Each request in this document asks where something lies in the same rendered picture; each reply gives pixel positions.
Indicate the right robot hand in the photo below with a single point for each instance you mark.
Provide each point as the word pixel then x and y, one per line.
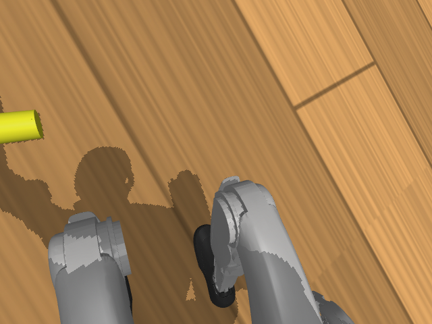
pixel 330 312

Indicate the right robot foot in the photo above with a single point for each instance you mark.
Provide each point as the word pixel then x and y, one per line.
pixel 205 259

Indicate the bottle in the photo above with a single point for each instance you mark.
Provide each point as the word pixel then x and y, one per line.
pixel 19 126

